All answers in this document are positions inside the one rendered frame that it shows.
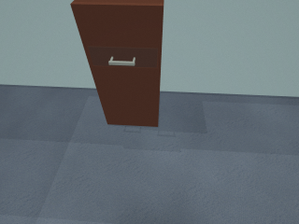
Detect cabinet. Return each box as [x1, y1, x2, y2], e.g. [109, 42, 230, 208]
[70, 0, 164, 127]

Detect drawer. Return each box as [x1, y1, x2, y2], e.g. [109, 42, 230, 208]
[88, 46, 158, 68]

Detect handle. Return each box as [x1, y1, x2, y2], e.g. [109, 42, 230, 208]
[108, 56, 135, 66]

